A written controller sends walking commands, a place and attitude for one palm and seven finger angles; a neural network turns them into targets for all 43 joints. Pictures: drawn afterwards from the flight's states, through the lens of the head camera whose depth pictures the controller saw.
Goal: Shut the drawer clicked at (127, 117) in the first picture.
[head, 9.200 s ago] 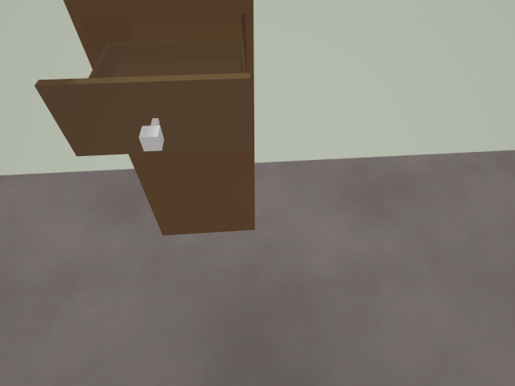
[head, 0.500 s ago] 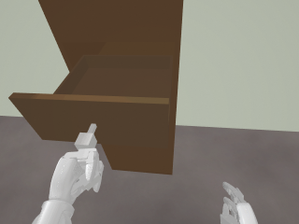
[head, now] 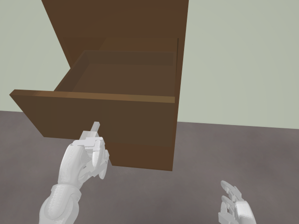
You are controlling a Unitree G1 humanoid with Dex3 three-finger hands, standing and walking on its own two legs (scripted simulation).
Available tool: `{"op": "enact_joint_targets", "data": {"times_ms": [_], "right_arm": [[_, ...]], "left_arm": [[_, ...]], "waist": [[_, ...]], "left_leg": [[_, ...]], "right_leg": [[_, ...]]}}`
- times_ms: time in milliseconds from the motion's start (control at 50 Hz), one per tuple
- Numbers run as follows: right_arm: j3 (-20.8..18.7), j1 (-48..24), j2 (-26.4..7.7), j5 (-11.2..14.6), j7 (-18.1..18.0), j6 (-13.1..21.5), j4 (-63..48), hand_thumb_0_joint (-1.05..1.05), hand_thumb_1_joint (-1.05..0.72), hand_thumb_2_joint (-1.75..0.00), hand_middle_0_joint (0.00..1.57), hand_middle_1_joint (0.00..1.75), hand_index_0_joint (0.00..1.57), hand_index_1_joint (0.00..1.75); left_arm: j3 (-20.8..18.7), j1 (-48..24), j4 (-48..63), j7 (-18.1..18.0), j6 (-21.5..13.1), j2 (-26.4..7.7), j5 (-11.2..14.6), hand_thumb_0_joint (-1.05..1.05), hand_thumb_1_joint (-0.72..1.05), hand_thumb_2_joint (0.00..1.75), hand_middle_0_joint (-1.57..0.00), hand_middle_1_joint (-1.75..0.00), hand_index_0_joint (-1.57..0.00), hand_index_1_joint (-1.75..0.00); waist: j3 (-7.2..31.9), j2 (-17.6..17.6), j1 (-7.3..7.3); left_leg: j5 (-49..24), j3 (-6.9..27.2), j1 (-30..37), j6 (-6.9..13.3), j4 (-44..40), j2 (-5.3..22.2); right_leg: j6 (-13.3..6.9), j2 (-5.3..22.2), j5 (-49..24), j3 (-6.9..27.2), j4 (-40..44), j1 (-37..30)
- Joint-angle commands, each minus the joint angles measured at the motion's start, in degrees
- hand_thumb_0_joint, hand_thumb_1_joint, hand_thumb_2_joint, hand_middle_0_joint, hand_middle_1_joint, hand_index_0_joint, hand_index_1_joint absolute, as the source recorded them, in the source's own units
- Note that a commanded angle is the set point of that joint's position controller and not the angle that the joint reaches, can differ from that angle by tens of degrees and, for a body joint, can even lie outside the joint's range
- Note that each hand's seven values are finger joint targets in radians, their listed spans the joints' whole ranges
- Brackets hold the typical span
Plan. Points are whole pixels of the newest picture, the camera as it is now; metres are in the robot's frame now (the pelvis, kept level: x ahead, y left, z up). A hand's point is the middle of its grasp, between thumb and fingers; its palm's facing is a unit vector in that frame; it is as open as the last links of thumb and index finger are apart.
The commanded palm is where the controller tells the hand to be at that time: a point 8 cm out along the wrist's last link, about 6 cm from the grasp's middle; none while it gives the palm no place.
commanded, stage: push the drawer shut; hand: left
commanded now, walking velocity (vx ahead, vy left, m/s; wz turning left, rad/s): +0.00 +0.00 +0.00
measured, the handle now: (92, 135) +0.30 +0.16 +0.12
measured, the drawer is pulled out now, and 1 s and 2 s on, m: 0.30 0.18 0.07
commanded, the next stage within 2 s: none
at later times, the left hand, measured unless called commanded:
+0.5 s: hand (109, 146) +0.27 +0.11 +0.12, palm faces -0.08 -1.00 -0.06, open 3.3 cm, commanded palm +0.27 +0.16 +0.12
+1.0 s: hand (117, 121) +0.35 +0.11 +0.12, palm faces -0.08 -1.00 -0.04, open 3.3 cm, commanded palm +0.34 +0.16 +0.12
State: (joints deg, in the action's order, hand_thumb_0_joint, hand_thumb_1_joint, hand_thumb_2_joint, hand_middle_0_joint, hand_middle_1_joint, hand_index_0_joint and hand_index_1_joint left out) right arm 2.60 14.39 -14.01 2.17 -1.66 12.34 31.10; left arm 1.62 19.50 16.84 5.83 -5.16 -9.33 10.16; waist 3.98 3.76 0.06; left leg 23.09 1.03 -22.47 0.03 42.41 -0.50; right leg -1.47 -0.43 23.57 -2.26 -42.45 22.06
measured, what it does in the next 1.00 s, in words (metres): stands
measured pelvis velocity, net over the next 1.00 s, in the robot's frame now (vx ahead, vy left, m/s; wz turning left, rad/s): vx -0.02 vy -0.01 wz -0.01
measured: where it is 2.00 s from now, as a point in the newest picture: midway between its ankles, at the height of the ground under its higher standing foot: outside the picture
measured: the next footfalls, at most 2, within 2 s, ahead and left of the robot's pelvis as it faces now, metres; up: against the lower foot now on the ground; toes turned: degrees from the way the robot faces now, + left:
none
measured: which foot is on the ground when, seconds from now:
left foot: down 0.00-1.00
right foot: down 0.00-1.00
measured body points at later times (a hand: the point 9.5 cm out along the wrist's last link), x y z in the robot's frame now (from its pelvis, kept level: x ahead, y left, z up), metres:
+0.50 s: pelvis -0.02 +0.00 +0.00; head -0.02 -0.03 +0.45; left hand +0.27 +0.16 +0.12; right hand +0.16 -0.22 -0.08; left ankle -0.01 +0.12 -0.71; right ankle -0.02 -0.10 -0.71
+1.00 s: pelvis -0.02 -0.01 +0.01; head +0.00 -0.02 +0.46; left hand +0.35 +0.16 +0.12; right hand +0.11 -0.25 -0.10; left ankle -0.01 +0.12 -0.71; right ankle -0.02 -0.10 -0.71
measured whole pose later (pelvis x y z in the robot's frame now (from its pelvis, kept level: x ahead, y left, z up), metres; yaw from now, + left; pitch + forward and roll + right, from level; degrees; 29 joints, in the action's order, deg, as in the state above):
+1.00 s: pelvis -0.02 -0.01 +0.01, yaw +0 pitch +3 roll +0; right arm 2.3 13.5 -14.7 3.2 -2.5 6.7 38.2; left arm -2.6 -19.6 -23.6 3.7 -7.5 -10.6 10.5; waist 1.5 2.5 -1.5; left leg 18.4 0.7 -22.3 -0.4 37.5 -0.1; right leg -1.9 -0.9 19.0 -2.0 -38.1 22.4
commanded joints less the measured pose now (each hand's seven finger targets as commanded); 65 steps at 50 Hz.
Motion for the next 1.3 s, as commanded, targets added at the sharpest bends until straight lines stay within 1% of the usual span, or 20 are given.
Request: {"op": "enact_joint_targets", "data": {"times_ms": [0,100,260,360,380,440,480,560,580,600,820,860,940,980,1060,1080,1160,1220,1260,1280], "right_arm": [[-2.2,-5.9,-5.5,0.0,0.0,2.9,-9.2,0.0,-0.9,-0.9,0.2,0.3,0.2,0.3],[-1.9,-6.8,-5.4,0.1,-0.1,2.1,-8.4,0.0,-0.9,-0.9,0.2,0.3,0.2,0.3],[-1.6,-7.8,-5.5,0.3,-0.5,1.2,-6.7,0.0,-0.9,-0.9,0.2,0.3,0.2,0.3],[-1.4,-8.6,-5.5,0.4,-0.8,0.4,-5.5,0.0,-0.9,-0.9,0.2,0.3,0.2,0.3],[-1.6,-8.3,-5.9,0.4,-0.8,0.3,-5.2,0.0,-0.9,-0.9,0.2,0.3,0.2,0.3],[-1.4,-8.9,-5.5,0.6,-0.7,0.2,-5.0,0.0,-0.9,-0.9,0.2,0.3,0.2,0.3],[-1.5,-8.9,-5.8,0.5,-0.7,0.1,-4.6,0.0,-0.9,-0.9,0.2,0.3,0.2,0.3],[-1.7,-8.7,-5.8,0.6,-0.8,-0.1,-4.2,0.0,-0.9,-0.9,0.2,0.3,0.2,0.3],[-1.8,-8.4,-6.1,0.6,-0.8,-0.2,-3.9,0.0,-0.9,-0.9,0.2,0.3,0.2,0.3],[-1.8,-8.6,-5.9,0.6,-0.7,-0.4,-4.0,0.0,-0.9,-0.9,0.2,0.3,0.2,0.3],[-2.1,-6.6,-6.7,1.3,-1.3,-1.9,-1.8,0.0,-0.9,-0.9,0.2,0.3,0.2,0.3],[-2.1,-6.1,-6.6,1.3,-1.3,-2.1,-1.6,0.0,-0.9,-0.9,0.2,0.3,0.2,0.3],[-2.7,-4.2,-7.0,1.0,-1.1,-2.7,-0.9,0.0,-0.9,-0.9,0.2,0.3,0.2,0.3],[-2.8,-3.4,-7.2,0.9,-0.8,-3.1,-0.5,0.0,-0.9,-0.9,0.2,0.3,0.2,0.3],[-3.1,-2.1,-7.1,0.9,-0.5,-3.7,-0.3,0.0,-0.9,-0.9,0.2,0.3,0.2,0.3],[-3.2,-1.5,-7.4,0.7,-0.4,-3.9,0.1,0.0,-0.9,-0.9,0.2,0.3,0.2,0.3],[-3.3,-0.5,-7.3,0.8,-0.2,-4.7,-0.1,0.0,-0.9,-0.9,0.2,0.3,0.2,0.3],[-3.6,0.8,-7.6,0.7,-0.2,-5.3,0.5,0.0,-0.9,-0.9,0.2,0.3,0.2,0.3],[-3.7,1.3,-7.5,0.7,0.0,-5.5,0.3,0.0,-0.9,-0.9,0.2,0.3,0.2,0.3],[-3.7,1.8,-7.8,0.6,0.0,-5.8,0.7,0.0,-0.9,-0.9,0.2,0.3,0.2,0.3]], "left_arm": [[-3.8,-8.2,11.0,-1.3,-2.8,-4.3,0.4,0.0,0.9,0.9,-1.4,-1.6,-1.4,-1.6],[-2.2,-15.6,9.5,-2.1,-2.6,-3.4,0.0,0.0,0.9,0.9,-1.4,-1.6,-1.4,-1.6],[-0.9,-28.4,4.5,-2.7,-2.3,-3.2,-0.3,0.0,0.9,0.9,-1.4,-1.6,-1.4,-1.6],[-2.2,-34.5,-0.7,-2.4,-2.2,-4.2,0.2,0.0,0.9,0.9,-1.4,-1.6,-1.4,-1.6],[-3.5,-35.3,-2.0,-2.6,-2.3,-5.7,0.2,0.0,0.9,0.9,-1.4,-1.6,-1.4,-1.6],[-3.0,-39.2,-4.1,-2.4,-2.4,-4.7,0.6,0.0,0.9,0.9,-1.4,-1.6,-1.4,-1.6],[-3.4,-40.3,-6.5,-2.7,-2.8,-5.3,0.6,0.0,0.9,0.9,-1.4,-1.6,-1.4,-1.6],[-4.9,-45.8,-9.2,-2.8,-3.4,-6.2,1.0,0.0,0.9,0.9,-1.4,-1.6,-1.4,-1.6],[-6.3,-45.5,-11.0,-3.1,-3.6,-7.8,0.8,0.0,0.9,0.9,-1.4,-1.6,-1.4,-1.6],[-5.4,-45.4,-11.7,-2.8,-3.8,-6.3,0.8,0.0,0.9,0.9,-1.4,-1.6,-1.4,-1.6],[-7.1,-59.1,-24.0,-2.6,-5.1,-8.6,1.3,0.0,0.9,0.9,-1.4,-1.6,-1.4,-1.6],[-5.7,-61.9,-25.3,-2.7,-5.3,-7.0,1.1,0.0,0.9,0.9,-1.4,-1.6,-1.4,-1.6],[-8.0,-64.1,-28.9,-2.8,-5.7,-9.0,0.7,0.0,0.9,0.9,-1.4,-1.6,-1.4,-1.6],[-8.7,-64.3,-32.1,-2.8,-5.8,-9.4,0.6,0.0,0.9,0.9,-1.4,-1.6,-1.4,-1.6],[-8.5,-67.5,-35.2,-2.5,-6.8,-8.4,0.5,0.0,0.9,0.9,-1.4,-1.6,-1.4,-1.6],[-9.6,-67.7,-37.3,-2.7,-6.8,-9.4,0.4,0.0,0.9,0.9,-1.4,-1.6,-1.4,-1.6],[-10.2,-70.8,-39.3,-2.3,-7.8,-10.1,0.0,0.0,0.9,0.9,-1.4,-1.6,-1.4,-1.6],[-12.3,-72.9,-42.2,-2.6,-8.3,-11.9,0.0,0.0,0.9,0.9,-1.4,-1.6,-1.4,-1.6],[-11.1,-74.1,-43.1,-2.5,-8.5,-10.2,-0.2,0.0,0.9,0.9,-1.4,-1.6,-1.4,-1.6],[-12.1,-74.5,-45.5,-2.7,-8.4,-11.5,-0.4,0.0,0.9,0.9,-1.4,-1.6,-1.4,-1.6]], "waist": [[7.9,-5.1,-0.1],[4.6,-4.6,-1.27],[5.9,-4.9,-2.29],[6.6,-4.4,-2.2],[7.0,-6.7,-2.28],[7.5,-3.1,-2.04],[6.8,-5.5,-2.16],[8.0,-4.5,-2.04],[7.8,-7.1,-2.01],[8.1,-5.3,-1.75],[7.1,-6.4,-3.34],[8.7,-5.0,-3.56],[13.0,-6.2,-3.21],[12.5,-7.6,-3.14],[12.2,-5.3,-3.44],[11.8,-8.2,-3.44],[12.7,-5.5,-3.47],[12.9,-7.5,-3.66],[14.1,-5.5,-3.84],[12.9,-7.5,-4.16]], "left_leg": [[-15.8,-0.5,4.5,1.7,-5.7,0.3],[-13.4,-0.2,4.4,1.6,-6.3,0.4],[-9.0,0.5,5.7,1.7,-7.5,0.2],[-8.2,0.3,6.0,1.6,-8.2,0.0],[-8.3,0.4,5.4,1.8,-8.1,0.1],[-8.1,0.2,6.6,1.5,-8.6,-0.1],[-7.6,0.1,5.6,1.7,-8.6,0.1],[-7.2,-0.4,6.1,1.5,-8.9,-0.1],[-7.6,-0.4,5.1,1.7,-8.8,0.0],[-8.0,-0.7,5.5,1.6,-9.0,-0.1],[-5.0,-1.0,4.5,1.6,-9.6,-0.2],[-5.7,-0.8,5.5,1.5,-9.8,-0.2],[-10.2,-1.2,5.9,1.6,-9.3,-0.3],[-11.1,-1.2,4.9,1.7,-9.1,-0.2],[-12.3,-1.7,5.4,1.6,-8.8,-0.4],[-12.4,-1.5,4.2,1.8,-8.7,-0.3],[-13.3,-1.9,4.4,1.7,-8.8,-0.4],[-13.7,-1.8,3.9,1.8,-8.6,-0.3],[-14.4,-2.1,4.7,1.7,-8.3,-0.4],[-14.1,-1.9,3.7,1.9,-8.2,-0.2]], "right_leg": [[1.2,0.9,-18.6,0.0,7.1,-2.8],[1.1,0.7,-15.2,-0.3,7.9,-0.6],[1.1,0.8,-9.5,0.1,9.4,0.1],[0.9,0.9,-8.6,0.7,10.4,-0.7],[1.1,1.0,-8.5,1.0,10.7,-1.3],[0.8,1.0,-8.5,0.9,10.8,-1.2],[1.0,1.1,-7.8,1.4,11.6,-1.5],[1.0,1.1,-7.5,2.0,12.1,-2.0],[1.2,1.2,-7.5,2.4,12.5,-2.8],[1.0,1.2,-8.2,2.3,12.3,-2.8],[1.2,1.0,-4.8,3.5,13.9,-1.4],[1.0,1.0,-6.1,2.8,13.3,-1.4],[1.1,0.9,-12.4,2.8,12.1,-4.2],[1.2,0.7,-13.8,2.7,12.0,-4.4],[1.0,0.5,-16.4,2.6,11.7,-3.6],[1.1,0.4,-16.4,2.5,11.6,-4.1],[0.8,0.4,-18.1,2.5,11.1,-4.2],[0.9,0.1,-18.6,2.5,11.1,-4.1],[0.8,0.0,-19.6,2.3,10.7,-3.8],[0.9,-0.1,-19.1,2.2,10.7,-3.2]]}}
